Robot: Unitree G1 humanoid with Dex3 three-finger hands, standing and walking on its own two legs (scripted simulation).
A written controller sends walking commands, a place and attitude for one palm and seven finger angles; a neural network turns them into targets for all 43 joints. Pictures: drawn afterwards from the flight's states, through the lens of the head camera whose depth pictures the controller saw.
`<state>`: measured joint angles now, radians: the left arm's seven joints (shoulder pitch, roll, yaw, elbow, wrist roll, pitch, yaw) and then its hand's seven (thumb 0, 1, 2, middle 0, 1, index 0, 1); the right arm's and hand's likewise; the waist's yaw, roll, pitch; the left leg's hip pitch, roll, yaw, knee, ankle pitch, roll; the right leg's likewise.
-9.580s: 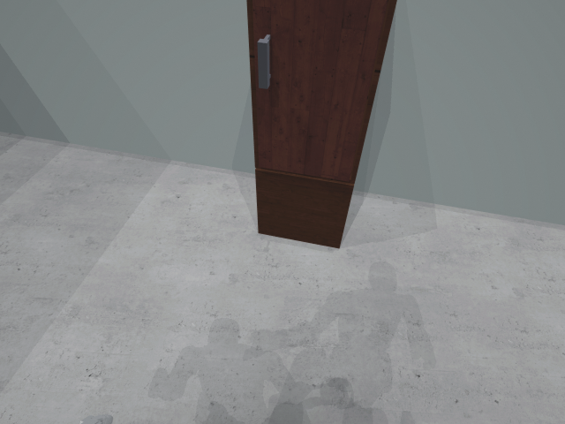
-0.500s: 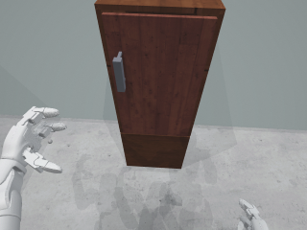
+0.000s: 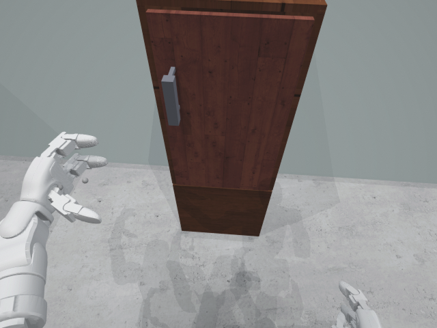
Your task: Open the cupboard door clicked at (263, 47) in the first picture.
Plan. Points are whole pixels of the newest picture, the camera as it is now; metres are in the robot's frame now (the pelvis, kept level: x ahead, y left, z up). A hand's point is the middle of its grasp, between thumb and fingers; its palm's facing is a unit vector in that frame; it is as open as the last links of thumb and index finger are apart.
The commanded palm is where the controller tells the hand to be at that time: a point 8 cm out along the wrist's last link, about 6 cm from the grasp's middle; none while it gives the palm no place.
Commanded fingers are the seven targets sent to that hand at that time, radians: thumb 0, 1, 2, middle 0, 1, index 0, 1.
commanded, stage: move the hooked fingers beside the handle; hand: left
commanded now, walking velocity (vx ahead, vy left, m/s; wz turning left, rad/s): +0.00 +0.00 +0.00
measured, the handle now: (173, 96) +0.61 +0.16 +0.09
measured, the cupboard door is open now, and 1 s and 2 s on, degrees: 0 0 0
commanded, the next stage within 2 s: none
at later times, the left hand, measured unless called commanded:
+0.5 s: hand (110, 147) +0.41 +0.24 +0.10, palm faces -0.04 -1.00 +0.01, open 14.0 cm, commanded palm +0.39 +0.30 +0.10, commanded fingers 0.00 -0.50 0.30 -0.30 -1.20 -0.30 -1.20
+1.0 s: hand (131, 123) +0.49 +0.22 +0.10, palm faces -0.03 -1.00 +0.00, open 14.0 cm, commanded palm +0.48 +0.28 +0.10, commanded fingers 0.00 -0.50 0.30 -0.30 -1.20 -0.30 -1.20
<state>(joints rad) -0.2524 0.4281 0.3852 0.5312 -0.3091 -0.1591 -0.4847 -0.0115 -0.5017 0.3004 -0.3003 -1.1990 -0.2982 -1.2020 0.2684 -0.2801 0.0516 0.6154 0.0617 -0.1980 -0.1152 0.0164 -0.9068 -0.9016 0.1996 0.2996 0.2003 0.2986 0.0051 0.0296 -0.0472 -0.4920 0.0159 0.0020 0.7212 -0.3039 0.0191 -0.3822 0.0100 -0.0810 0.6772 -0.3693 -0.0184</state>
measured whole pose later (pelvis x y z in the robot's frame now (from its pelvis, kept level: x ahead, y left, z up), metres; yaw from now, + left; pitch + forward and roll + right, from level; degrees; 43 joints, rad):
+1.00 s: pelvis +0.01 +0.01 -0.01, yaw -2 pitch +14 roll -2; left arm -0.84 0.57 0.41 1.15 -0.14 -0.29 -0.36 -0.01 -0.50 0.30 -0.30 -1.20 -0.30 -1.20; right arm 0.39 -0.28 0.04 0.65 0.03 0.00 -0.06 0.01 -0.91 -0.90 0.20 0.30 0.20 0.30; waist -0.13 0.01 -0.08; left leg -0.72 0.03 0.03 0.83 -0.35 0.03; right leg -0.61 0.02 -0.05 0.77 -0.40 0.00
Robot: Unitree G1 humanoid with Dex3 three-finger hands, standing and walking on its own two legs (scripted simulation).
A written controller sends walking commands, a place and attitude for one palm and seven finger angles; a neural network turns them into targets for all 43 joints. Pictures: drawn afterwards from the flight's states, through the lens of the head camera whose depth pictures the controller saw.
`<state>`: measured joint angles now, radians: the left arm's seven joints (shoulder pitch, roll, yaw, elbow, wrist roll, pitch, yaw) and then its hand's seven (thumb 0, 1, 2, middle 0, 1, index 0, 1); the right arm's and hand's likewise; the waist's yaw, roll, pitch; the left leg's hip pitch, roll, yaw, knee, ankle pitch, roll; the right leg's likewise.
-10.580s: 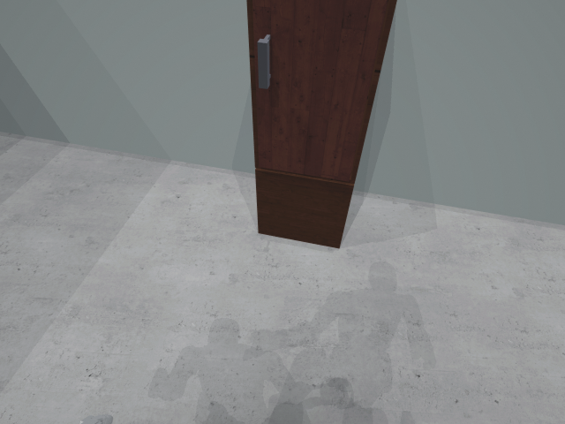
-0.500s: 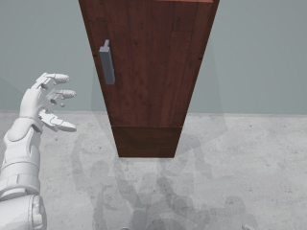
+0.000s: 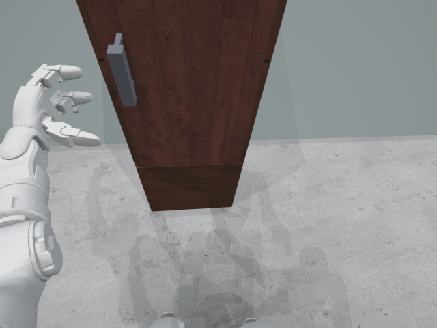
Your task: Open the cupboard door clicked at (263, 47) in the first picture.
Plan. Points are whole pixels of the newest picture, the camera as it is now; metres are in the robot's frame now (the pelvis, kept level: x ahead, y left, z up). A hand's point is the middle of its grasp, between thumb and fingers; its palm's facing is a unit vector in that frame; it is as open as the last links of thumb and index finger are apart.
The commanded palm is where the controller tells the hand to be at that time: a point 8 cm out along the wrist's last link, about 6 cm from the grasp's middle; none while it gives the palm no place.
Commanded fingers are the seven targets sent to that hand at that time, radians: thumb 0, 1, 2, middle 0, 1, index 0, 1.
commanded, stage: move the hooked fingers beside the handle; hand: left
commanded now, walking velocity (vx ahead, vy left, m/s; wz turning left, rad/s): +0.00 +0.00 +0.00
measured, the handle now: (124, 70) +0.59 +0.17 +0.10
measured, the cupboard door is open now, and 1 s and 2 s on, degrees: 0 0 0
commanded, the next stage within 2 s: slide the fingers in behind the handle in 1.16 s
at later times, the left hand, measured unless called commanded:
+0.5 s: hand (85, 83) +0.54 +0.23 +0.11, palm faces +0.03 -1.00 +0.00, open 14.0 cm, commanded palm +0.52 +0.28 +0.10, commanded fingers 0.00 -0.50 0.30 -0.30 -1.20 -0.30 -1.20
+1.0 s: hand (88, 89) +0.54 +0.23 +0.10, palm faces +0.02 -1.00 +0.01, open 14.0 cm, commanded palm +0.51 +0.28 +0.10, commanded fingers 0.00 -0.50 0.30 -0.30 -1.20 -0.30 -1.20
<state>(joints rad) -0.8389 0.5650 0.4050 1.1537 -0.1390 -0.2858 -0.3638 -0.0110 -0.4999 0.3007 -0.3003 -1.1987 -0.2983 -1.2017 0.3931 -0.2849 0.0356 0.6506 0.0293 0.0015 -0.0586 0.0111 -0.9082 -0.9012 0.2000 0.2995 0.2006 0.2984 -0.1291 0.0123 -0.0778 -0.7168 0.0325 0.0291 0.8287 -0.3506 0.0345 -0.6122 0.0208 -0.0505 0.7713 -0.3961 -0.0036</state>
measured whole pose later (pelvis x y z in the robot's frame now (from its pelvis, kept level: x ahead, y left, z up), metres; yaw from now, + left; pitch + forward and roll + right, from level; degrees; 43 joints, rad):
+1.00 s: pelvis +0.02 +0.01 -0.01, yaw -2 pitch +19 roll -4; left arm -0.98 0.63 0.45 1.23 -0.07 -0.28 -0.31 -0.01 -0.50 0.30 -0.30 -1.20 -0.30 -1.20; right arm 0.42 -0.27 0.04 0.61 0.00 0.09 -0.02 0.01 -0.91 -0.90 0.20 0.30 0.20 0.30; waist -0.19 0.03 -0.10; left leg -0.84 0.05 0.03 0.90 -0.40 0.05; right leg -0.72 0.04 -0.04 0.80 -0.42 0.01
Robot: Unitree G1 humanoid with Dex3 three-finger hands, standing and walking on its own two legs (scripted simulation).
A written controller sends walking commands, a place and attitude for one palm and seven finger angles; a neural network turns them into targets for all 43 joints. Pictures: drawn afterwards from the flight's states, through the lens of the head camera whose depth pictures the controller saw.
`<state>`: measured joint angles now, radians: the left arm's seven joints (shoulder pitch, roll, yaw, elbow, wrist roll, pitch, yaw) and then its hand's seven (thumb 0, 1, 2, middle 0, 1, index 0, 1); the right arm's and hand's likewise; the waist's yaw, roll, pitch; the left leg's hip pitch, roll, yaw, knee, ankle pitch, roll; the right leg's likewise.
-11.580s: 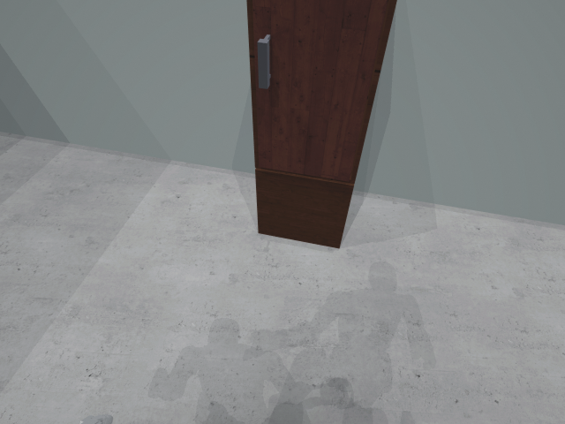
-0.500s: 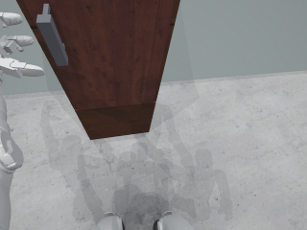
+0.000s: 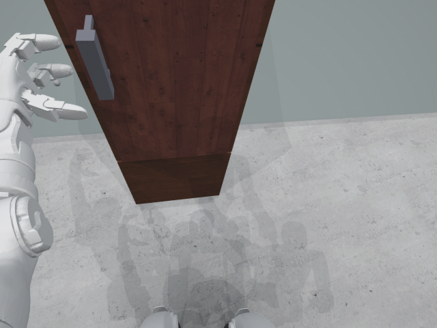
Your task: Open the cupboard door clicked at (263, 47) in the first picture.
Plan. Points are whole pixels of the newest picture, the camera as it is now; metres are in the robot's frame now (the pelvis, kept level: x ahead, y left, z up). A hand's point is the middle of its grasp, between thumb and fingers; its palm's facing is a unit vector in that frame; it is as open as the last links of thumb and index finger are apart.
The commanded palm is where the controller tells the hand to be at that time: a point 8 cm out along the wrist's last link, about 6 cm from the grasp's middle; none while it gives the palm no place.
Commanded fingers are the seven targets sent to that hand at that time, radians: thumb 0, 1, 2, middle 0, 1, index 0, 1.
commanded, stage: move the hooked fingers beside the handle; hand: left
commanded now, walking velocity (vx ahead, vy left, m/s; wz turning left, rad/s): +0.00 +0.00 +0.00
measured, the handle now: (98, 59) +0.57 +0.17 +0.11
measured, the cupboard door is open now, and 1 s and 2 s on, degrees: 0 0 0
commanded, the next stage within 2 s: slide the fingers in behind the handle in 0.16 s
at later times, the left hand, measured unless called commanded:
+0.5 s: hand (76, 82) +0.51 +0.20 +0.11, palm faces +0.05 -1.00 +0.00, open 14.0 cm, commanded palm +0.49 +0.25 +0.11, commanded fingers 0.00 -0.50 0.30 -0.30 -1.20 -0.30 -1.20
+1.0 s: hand (90, 82) +0.52 +0.18 +0.11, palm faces +0.05 -1.00 +0.00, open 14.0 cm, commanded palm +0.50 +0.22 +0.11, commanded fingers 0.00 -0.50 0.30 -0.30 -1.20 -0.30 -1.20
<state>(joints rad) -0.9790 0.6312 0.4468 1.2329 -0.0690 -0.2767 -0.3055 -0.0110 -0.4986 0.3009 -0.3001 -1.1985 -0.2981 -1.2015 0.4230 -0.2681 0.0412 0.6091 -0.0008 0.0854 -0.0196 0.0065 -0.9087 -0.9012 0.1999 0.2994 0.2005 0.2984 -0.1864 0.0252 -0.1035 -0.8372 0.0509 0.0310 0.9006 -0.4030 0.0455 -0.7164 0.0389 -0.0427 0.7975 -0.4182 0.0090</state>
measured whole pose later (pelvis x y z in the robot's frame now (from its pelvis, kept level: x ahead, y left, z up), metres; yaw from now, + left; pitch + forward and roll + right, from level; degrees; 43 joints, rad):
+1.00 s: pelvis +0.00 -0.02 +0.00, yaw +0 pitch +19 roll -3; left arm -0.99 0.55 0.40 1.23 -0.07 -0.29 -0.21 -0.01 -0.50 0.30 -0.30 -1.20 -0.30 -1.20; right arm 0.45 -0.27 0.03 0.63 0.00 0.06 -0.01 0.01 -0.91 -0.90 0.20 0.30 0.20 0.30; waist -0.19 0.03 -0.10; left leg -0.83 0.06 0.02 0.89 -0.39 0.03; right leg -0.72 0.05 -0.05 0.81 -0.42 -0.01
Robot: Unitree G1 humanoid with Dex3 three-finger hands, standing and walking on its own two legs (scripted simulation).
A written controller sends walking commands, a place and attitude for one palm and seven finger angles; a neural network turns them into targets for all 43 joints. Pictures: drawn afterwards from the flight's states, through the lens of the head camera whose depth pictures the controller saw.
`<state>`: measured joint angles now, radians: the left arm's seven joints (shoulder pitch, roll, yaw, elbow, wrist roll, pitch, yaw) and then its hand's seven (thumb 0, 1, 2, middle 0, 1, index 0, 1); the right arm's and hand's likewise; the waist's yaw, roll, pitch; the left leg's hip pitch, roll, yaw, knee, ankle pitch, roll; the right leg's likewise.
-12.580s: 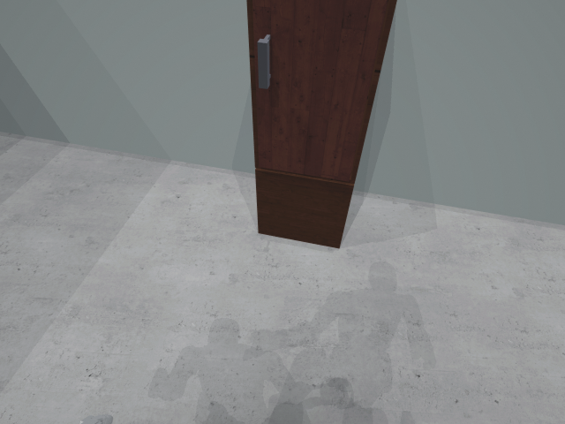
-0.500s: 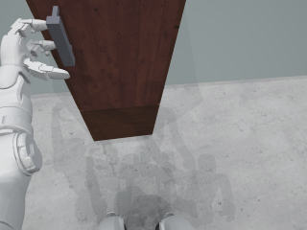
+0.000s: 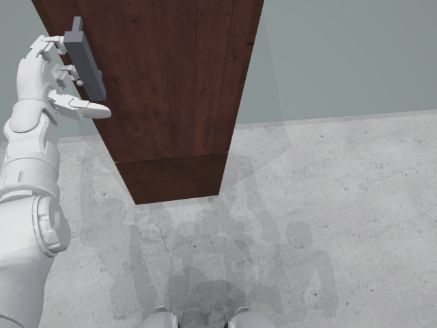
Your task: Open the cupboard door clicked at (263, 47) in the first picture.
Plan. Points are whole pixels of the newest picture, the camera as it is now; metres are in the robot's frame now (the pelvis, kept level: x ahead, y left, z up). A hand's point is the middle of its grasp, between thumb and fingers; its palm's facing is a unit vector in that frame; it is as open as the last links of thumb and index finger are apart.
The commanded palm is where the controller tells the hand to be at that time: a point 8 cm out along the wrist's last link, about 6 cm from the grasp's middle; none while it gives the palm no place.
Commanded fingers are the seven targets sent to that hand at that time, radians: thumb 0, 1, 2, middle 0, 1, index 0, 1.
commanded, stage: slide the fingers in behind the handle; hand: left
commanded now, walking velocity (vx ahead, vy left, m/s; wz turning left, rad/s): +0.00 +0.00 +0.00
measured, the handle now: (88, 60) +0.58 +0.18 +0.11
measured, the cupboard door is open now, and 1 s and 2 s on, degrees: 0 0 2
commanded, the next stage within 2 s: close the thumb around the handle in 0.86 s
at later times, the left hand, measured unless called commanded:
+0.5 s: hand (100, 84) +0.52 +0.16 +0.11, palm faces +0.06 -1.00 -0.01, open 14.0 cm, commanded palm +0.49 +0.20 +0.11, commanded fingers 0.00 -0.50 0.30 -0.30 -1.20 -0.30 -1.20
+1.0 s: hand (97, 84) +0.51 +0.16 +0.12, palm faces +0.05 -1.00 +0.00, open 14.0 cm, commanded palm +0.49 +0.21 +0.11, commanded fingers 0.00 -0.33 0.37 -0.31 -1.22 -0.31 -1.22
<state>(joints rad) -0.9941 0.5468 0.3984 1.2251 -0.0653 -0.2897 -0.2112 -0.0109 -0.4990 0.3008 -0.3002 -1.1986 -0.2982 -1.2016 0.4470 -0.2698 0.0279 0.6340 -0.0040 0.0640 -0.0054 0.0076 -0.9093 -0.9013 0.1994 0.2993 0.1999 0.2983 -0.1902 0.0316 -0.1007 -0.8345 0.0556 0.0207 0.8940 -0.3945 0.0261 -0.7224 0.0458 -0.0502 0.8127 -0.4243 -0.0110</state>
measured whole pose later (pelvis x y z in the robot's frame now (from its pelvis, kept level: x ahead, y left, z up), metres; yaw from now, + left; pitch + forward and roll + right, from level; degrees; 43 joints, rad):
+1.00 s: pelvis -0.01 +0.00 +0.00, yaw +0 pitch +18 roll -3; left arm -0.98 0.45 0.35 1.21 -0.06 -0.33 -0.11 -0.01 -0.50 0.30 -0.28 -1.19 -0.30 -1.20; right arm 0.44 -0.27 0.01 0.65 -0.01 0.05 0.01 0.01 -0.91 -0.90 0.20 0.30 0.20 0.30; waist -0.18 0.04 -0.11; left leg -0.82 0.05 0.02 0.89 -0.39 0.03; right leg -0.72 0.04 -0.05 0.83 -0.43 -0.01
